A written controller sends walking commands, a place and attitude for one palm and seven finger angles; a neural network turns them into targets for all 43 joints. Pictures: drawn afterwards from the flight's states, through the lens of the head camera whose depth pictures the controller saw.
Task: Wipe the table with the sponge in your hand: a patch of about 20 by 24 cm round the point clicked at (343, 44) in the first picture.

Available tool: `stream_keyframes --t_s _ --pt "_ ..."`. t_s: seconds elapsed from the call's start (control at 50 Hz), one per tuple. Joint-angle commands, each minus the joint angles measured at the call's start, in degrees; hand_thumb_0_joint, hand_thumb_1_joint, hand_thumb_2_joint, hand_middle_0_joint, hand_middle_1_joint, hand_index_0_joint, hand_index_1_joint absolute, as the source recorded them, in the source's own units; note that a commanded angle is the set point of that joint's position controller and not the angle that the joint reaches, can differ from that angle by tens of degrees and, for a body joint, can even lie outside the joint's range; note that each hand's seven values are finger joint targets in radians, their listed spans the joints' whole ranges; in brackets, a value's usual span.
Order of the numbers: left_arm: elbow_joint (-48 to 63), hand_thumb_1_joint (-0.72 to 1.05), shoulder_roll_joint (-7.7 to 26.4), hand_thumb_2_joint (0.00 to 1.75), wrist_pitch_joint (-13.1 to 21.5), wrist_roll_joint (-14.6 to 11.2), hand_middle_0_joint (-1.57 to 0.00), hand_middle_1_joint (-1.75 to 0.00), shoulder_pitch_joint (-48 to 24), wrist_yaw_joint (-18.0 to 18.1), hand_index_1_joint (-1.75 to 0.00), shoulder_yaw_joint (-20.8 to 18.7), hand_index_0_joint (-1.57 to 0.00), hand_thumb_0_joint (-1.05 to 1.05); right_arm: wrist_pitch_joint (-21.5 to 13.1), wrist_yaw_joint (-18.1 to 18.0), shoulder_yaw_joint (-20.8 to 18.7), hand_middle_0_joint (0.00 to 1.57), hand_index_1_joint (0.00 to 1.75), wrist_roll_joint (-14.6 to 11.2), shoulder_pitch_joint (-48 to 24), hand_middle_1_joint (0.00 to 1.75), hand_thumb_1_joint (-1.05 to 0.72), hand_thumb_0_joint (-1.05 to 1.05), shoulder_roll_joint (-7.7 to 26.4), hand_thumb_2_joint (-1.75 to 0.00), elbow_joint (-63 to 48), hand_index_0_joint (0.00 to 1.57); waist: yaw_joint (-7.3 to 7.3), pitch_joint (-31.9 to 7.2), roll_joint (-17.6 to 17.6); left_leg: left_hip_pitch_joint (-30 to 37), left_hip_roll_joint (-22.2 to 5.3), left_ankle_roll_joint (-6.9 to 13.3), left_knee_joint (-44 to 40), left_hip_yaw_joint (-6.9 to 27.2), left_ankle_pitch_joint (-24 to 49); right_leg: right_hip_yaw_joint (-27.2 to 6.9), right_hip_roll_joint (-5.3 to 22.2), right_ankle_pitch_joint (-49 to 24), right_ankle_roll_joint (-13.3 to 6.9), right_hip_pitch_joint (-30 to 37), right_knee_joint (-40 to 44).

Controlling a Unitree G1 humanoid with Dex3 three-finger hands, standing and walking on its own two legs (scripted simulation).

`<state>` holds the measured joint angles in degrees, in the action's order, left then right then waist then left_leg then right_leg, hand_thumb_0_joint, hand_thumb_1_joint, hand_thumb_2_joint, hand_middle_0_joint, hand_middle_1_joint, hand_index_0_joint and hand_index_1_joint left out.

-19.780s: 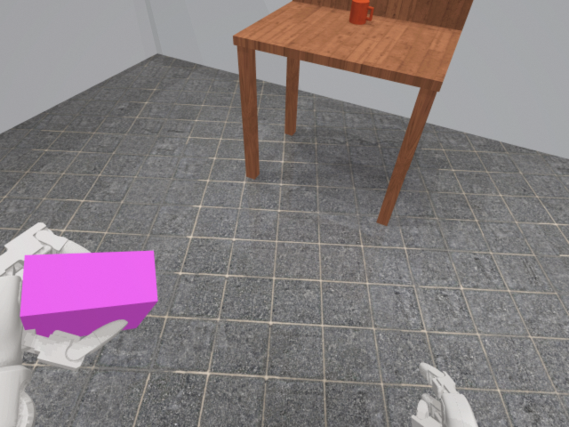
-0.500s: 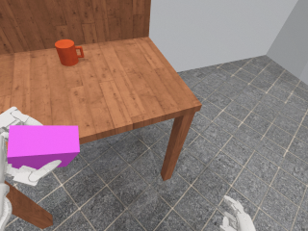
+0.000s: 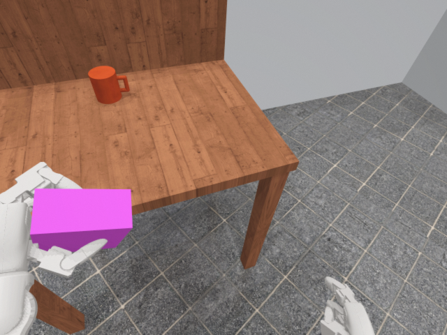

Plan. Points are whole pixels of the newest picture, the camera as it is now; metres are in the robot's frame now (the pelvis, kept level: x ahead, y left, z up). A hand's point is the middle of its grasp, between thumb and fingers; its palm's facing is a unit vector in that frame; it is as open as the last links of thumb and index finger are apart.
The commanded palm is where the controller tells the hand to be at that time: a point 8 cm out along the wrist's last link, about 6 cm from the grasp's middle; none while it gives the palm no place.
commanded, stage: look again from close up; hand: left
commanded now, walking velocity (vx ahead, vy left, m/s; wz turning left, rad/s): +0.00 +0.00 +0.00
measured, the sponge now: (95, 222) +0.23 +0.21 +0.13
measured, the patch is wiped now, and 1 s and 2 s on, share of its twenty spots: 0.00 0.00 0.00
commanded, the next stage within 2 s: shuffle to correct the standing spot in 0.02 s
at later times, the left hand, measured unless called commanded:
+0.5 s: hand (84, 187) +0.28 +0.24 +0.15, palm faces +0.42 -0.83 -0.36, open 9.7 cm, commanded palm +0.22 +0.27 +0.17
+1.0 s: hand (119, 130) +0.38 +0.22 +0.17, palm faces +0.36 -0.76 -0.54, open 9.7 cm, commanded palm +0.32 +0.27 +0.17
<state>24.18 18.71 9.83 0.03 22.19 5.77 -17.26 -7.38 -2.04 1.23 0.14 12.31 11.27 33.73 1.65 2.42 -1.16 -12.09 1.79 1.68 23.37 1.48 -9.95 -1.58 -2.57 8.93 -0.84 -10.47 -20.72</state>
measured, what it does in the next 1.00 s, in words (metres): walks ahead: right foot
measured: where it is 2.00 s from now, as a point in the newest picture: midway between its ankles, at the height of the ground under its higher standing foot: outside the picture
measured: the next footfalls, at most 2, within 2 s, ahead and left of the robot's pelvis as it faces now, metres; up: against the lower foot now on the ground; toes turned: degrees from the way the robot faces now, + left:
right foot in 1.00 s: +0.33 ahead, -0.06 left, +0.00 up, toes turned -1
left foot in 1.36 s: +0.24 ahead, +0.10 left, +0.00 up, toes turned +6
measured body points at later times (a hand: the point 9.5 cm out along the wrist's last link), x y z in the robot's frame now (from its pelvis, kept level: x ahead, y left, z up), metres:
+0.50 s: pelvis +0.06 -0.01 -0.02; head +0.06 +0.00 +0.43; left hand +0.25 +0.28 +0.17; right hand +0.23 -0.24 -0.09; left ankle +0.03 +0.10 -0.74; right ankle +0.03 -0.11 -0.74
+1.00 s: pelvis +0.17 -0.02 -0.03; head +0.20 -0.02 +0.42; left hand +0.36 +0.26 +0.20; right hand +0.31 -0.23 -0.13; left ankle +0.04 +0.09 -0.73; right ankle +0.29 -0.06 -0.74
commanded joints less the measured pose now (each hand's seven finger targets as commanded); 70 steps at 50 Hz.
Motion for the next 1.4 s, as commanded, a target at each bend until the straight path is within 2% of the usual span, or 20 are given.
stream_keyframes --t_s 0.0,0.12,0.28,0.46,0.6,0.66,0.68,0.7,0.72,0.74,0.82,0.94,0.96,0.98,1.0,1.04,1.08,1.18,1.28,1.38 --pt "14.3 0.10 12.8 1.30 4.5 -1.9 -1.20 -1.60 -1.5 1.9 -1.60 -10.1 -1.20 0.00 -2.9 -0.5 -2.7 0.20 0.30 0.1 -5.9 0.30 -0.90 0.00 6.5 -0.90 -9.4 0.20 0.31 -9.8 5.6 2.1 -2.9 -1.8 -3.7 2.4 6.9 -1.6 2.8 -7.1 0.4 4.7 1.3" --pt "11.5 0.10 10.3 1.30 3.9 -3.1 -1.20 -1.60 2.4 1.2 -1.60 -8.7 -1.20 0.00 -1.4 -0.5 -2.9 0.20 0.30 -0.5 -5.2 0.30 -0.90 0.00 6.7 -0.90 -9.2 0.20 -0.31 -11.5 2.4 3.7 -3.9 -1.9 -1.4 2.1 12.5 -1.0 3.8 -11.8 0.6 5.3 0.1" --pt "14.4 0.10 10.9 1.30 3.5 -2.6 -1.20 -1.60 -5.0 1.9 -1.60 -7.0 -1.20 0.00 -0.3 -1.4 -3.3 0.20 0.30 -0.3 -6.1 0.30 -0.90 0.00 7.3 -0.90 -9.1 0.20 -0.86 -5.9 3.5 -2.0 -4.8 1.4 -0.4 4.8 -10.0 -4.1 4.0 10.6 -1.3 -0.9 -1.7" --pt "15.8 0.10 11.8 1.30 4.2 -2.4 -1.20 -1.60 -5.7 2.7 -1.60 -8.6 -1.20 0.00 0.4 -0.7 -3.2 0.20 0.30 -1.0 -5.3 0.30 -0.90 0.00 7.0 -0.90 -9.2 0.20 -1.39 -7.4 6.5 -2.4 -6.4 2.4 9.5 6.5 4.9 -4.8 5.2 -2.9 -3.7 0.5 -12.8" --pt "14.8 0.10 13.7 1.30 5.3 -2.8 -1.20 -1.60 -1.5 3.4 -1.60 -11.7 -1.20 0.00 2.0 0.7 -3.4 0.20 0.30 -1.6 -5.6 0.30 -0.90 0.00 6.2 -0.90 -10.0 0.20 -0.56 -6.0 -6.3 -18.0 -2.1 -0.7 27.5 -2.5 -10.2 -21.1 18.1 -19.6 -12.6 11.4 -9.3" --pt "18.9 0.10 14.1 1.30 6.1 -3.5 -1.20 -1.60 -1.9 3.4 -1.60 -12.6 -1.20 0.00 2.9 0.8 -2.6 0.20 0.30 -1.4 -3.9 0.30 -0.90 0.00 5.1 -0.90 -9.3 0.20 -2.83 -6.2 1.7 -0.1 -3.3 2.0 6.0 -1.4 -2.8 -8.4 11.9 -17.7 -6.2 -1.0 -23.7" --pt "21.0 0.10 14.8 1.30 6.1 -3.8 -1.20 -1.60 -1.1 3.4 -1.60 -13.6 -1.20 0.00 2.8 0.4 -3.2 0.20 0.30 -1.2 -4.1 0.30 -0.90 0.00 6.5 -0.90 -9.6 0.20 -3.89 -9.7 14.2 14.6 -8.5 6.1 0.7 10.7 14.0 1.2 2.6 -12.1 -0.7 -13.0 -37.9" --pt "24.4 0.10 15.3 1.30 7.0 -3.2 -1.20 -1.60 -2.9 3.4 -1.60 -12.9 -1.20 0.00 2.1 0.5 -3.4 0.20 0.30 -0.6 -5.5 0.30 -0.90 0.00 6.2 -0.90 -9.9 0.20 -3.80 -10.0 24.3 26.9 -19.3 10.1 -0.3 27.0 34.4 3.2 -1.0 20.4 1.0 -29.5 -50.9" --pt "24.3 0.10 16.2 1.30 7.2 -2.1 -1.20 -1.60 -4.0 3.9 -1.60 -13.4 -1.20 0.00 1.4 1.2 -2.8 0.20 0.30 0.5 -3.5 0.30 -0.90 0.00 5.2 -0.90 -10.1 0.20 -4.86 -8.3 17.3 29.5 -20.8 10.8 0.5 30.9 38.1 0.3 -1.8 23.4 -0.7 -36.6 -57.9" --pt "23.0 0.10 13.9 1.30 7.0 -2.1 -1.20 -1.60 -3.4 3.8 -1.60 -11.5 -1.20 0.00 1.2 1.6 -3.6 0.20 0.30 0.0 -3.9 0.30 -0.90 0.00 5.9 -0.90 -10.2 0.20 -4.60 -7.3 7.4 33.4 -19.0 9.3 2.0 23.6 41.0 1.5 -1.0 21.9 -1.2 -42.5 -59.6" --pt "23.0 0.10 14.3 1.30 5.4 -2.5 -1.20 -1.60 -0.2 3.3 -1.60 -12.4 -1.20 0.00 0.6 1.8 -4.4 0.20 0.30 -0.8 -4.4 0.30 -0.90 0.00 7.0 -0.90 -9.1 0.20 -2.99 -1.1 12.6 15.3 -13.0 5.5 -0.8 7.9 29.8 7.4 2.0 13.0 -0.5 -34.3 -40.6" --pt "16.2 0.10 13.5 1.30 4.4 -3.5 -1.20 -1.60 8.3 1.9 -1.60 -14.7 -1.20 0.00 0.5 0.7 -3.5 0.20 0.30 -0.8 -3.7 0.30 -0.90 0.00 6.2 -0.90 -9.9 0.20 0.04 -10.0 7.2 -4.3 -8.1 -1.7 20.4 -2.5 31.4 12.3 -0.5 -14.3 -3.0 12.6 -7.7" --pt "17.2 0.10 15.2 1.30 4.4 -3.4 -1.20 -1.60 6.4 1.9 -1.60 -16.2 -1.20 0.00 0.6 1.0 -3.7 0.20 0.30 -1.1 -4.4 0.30 -0.90 0.00 6.5 -0.90 -10.1 0.20 0.69 -14.4 1.2 -10.8 -4.5 -2.1 34.5 -4.8 21.7 5.3 5.6 -24.1 -6.0 21.2 -7.5" --pt "18.4 0.10 17.1 1.30 5.3 -3.7 -1.20 -1.60 4.0 2.2 -1.60 -18.1 -1.20 0.00 -0.1 1.5 -4.0 0.20 0.30 -1.2 -5.6 0.30 -0.90 0.00 6.4 -0.90 -10.8 0.20 0.59 -19.9 -7.0 -18.2 0.5 -2.1 51.2 -4.0 -5.7 -12.2 17.6 -39.6 -12.0 25.7 -8.3" --pt "14.6 0.10 14.5 1.30 5.9 -4.0 -1.20 -1.60 3.9 2.4 -1.60 -17.1 -1.20 0.00 -0.5 1.4 -3.2 0.20 0.30 -1.1 -5.7 0.30 -0.90 0.00 5.7 -0.90 -10.5 0.20 -0.04 -17.9 -5.3 -17.9 0.1 -1.7 55.9 1.6 -21.5 -20.2 24.1 -42.2 -14.5 19.1 -3.9" --pt "17.0 0.10 15.6 1.30 5.5 -4.3 -1.20 -1.60 2.4 2.8 -1.60 -16.8 -1.20 0.00 0.4 1.4 -3.6 0.20 0.30 -1.2 -2.5 0.30 -0.90 0.00 7.1 -0.90 -9.8 0.20 -0.51 -13.0 -7.4 -14.2 -3.8 -3.0 54.4 4.4 -20.0 -21.4 24.9 -14.9 -8.6 4.1 2.2" --pt "18.2 0.10 15.4 1.30 5.6 -3.5 -1.20 -1.60 1.8 3.1 -1.60 -15.6 -1.20 0.00 1.1 1.4 -2.1 0.20 0.30 -1.0 -6.0 0.30 -0.90 0.00 5.7 -0.90 -8.8 0.20 -0.58 -9.6 -4.5 -9.1 -5.2 -3.2 43.2 1.6 -16.1 -13.8 20.0 3.0 -3.5 -4.3 5.7" --pt "22.2 0.10 13.4 1.30 4.1 -2.8 -1.20 -1.60 -2.4 4.5 -1.60 -11.1 -1.20 0.00 0.8 -0.9 -1.6 0.20 0.30 1.1 -5.9 0.30 -0.90 0.00 5.5 -0.90 -8.0 0.20 -0.21 -7.4 -4.3 0.5 0.0 -1.2 21.3 -7.9 -15.3 -10.6 17.2 30.2 -2.0 -10.6 13.9" --pt "18.8 0.10 12.1 1.30 3.0 -1.9 -1.20 -1.60 -1.5 5.3 -1.60 -9.4 -1.20 0.00 0.6 -0.9 -2.0 0.20 0.30 0.6 -4.3 0.30 -0.90 0.00 5.9 -0.90 -8.5 0.20 -0.68 -6.0 0.2 3.9 -0.1 0.0 4.6 -6.6 -10.1 -8.4 16.3 25.1 -2.0 -7.6 11.1" --pt "15.3 0.10 11.9 1.30 3.0 -1.7 -1.20 -1.60 -2.3 5.3 -1.60 -9.5 -1.20 0.00 1.0 -0.7 -3.0 0.20 0.30 -1.3 -4.6 0.30 -0.90 0.00 7.8 -0.90 -10.5 0.20 -0.28 -6.4 6.0 -8.0 -10.1 3.1 -3.5 3.7 -10.1 -4.3 8.4 8.8 2.2 4.8 -0.6"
